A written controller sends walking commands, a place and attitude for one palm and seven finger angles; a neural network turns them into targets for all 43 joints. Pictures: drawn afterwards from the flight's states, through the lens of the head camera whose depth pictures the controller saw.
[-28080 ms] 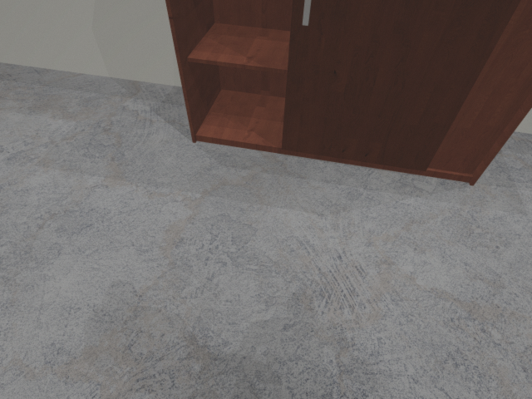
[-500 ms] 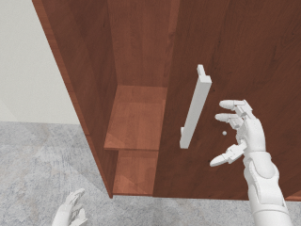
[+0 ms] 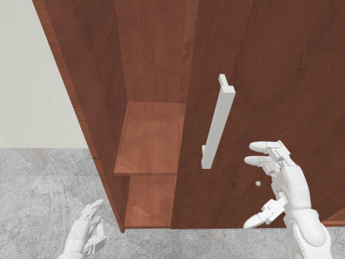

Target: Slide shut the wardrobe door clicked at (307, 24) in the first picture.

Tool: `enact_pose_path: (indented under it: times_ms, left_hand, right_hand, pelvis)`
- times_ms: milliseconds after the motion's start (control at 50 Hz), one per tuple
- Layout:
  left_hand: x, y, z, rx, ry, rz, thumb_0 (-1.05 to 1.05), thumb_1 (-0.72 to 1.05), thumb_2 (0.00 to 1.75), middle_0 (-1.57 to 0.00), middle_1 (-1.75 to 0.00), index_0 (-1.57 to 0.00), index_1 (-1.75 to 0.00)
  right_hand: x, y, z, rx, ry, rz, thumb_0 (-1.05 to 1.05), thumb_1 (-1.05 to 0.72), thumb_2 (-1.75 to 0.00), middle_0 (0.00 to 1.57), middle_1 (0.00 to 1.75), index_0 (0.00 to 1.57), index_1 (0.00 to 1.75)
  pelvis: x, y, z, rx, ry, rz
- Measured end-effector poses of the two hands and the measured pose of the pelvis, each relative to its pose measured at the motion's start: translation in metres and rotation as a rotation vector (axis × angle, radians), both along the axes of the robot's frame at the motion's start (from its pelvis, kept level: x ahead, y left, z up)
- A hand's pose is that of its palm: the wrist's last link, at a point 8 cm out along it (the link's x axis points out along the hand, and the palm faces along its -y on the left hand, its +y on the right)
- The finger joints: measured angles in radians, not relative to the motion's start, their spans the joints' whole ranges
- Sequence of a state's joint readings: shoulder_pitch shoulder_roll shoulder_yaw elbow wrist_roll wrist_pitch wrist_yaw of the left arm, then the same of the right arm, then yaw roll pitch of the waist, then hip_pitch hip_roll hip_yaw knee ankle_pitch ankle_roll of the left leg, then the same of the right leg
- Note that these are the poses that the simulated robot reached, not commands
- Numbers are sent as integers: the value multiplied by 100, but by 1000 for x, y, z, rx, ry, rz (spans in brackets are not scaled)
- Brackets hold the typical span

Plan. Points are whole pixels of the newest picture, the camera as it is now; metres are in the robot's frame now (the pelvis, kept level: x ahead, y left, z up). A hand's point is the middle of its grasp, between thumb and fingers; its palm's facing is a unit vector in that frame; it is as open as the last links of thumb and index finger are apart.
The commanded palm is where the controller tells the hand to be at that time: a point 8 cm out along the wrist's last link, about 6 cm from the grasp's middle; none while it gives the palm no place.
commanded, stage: slip the hand off the handle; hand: right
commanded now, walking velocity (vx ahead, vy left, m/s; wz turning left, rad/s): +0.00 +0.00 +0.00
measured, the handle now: (213, 127) +0.39 -0.08 +0.12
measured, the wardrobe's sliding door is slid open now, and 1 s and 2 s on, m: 0.25 0.25 0.25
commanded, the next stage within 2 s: draw the hand back to the body in 0.10 s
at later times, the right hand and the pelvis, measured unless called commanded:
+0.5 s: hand (278, 192) +0.23 -0.18 +0.13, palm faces -0.02 +1.00 -0.07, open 14.7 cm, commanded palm +0.19 -0.23 +0.13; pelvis +0.00 +0.00 +0.00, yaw -1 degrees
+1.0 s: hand (316, 193) +0.22 -0.24 +0.15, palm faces +0.33 +0.89 -0.31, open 13.0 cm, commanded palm +0.17 -0.28 +0.17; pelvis +0.01 -0.01 +0.02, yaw +1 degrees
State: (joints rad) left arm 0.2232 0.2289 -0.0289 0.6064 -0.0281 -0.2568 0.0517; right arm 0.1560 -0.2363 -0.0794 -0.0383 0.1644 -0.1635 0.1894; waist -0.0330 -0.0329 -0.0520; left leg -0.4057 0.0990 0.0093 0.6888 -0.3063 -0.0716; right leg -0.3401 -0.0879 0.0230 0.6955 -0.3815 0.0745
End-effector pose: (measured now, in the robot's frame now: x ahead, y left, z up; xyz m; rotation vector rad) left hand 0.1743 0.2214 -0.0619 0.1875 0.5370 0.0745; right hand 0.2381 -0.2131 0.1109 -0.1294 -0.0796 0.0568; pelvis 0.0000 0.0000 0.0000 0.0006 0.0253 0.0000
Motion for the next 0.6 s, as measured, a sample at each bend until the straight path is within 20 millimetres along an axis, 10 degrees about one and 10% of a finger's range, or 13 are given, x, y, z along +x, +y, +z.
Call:
enact_pose_path:
  times_ms: [180,600]
  left_hand:
    - [0,-1,1,2,-24,-16,1,90,90,-20,-30,-20,-30]
    - [4,-6,13,9,-104,-11,1,90,90,-20,-30,-20,-30]
  right_hand:
    - [-32,6,-2,-4,7,6,-2,55,-20,25,115,25,115]
    - [-41,-31,19,64,18,-57,-2,55,-20,25,115,25,115]
  pelvis:
    - [0,0,-2,2,-7,-7]
    - [3,-5,1,9,-35,-11]
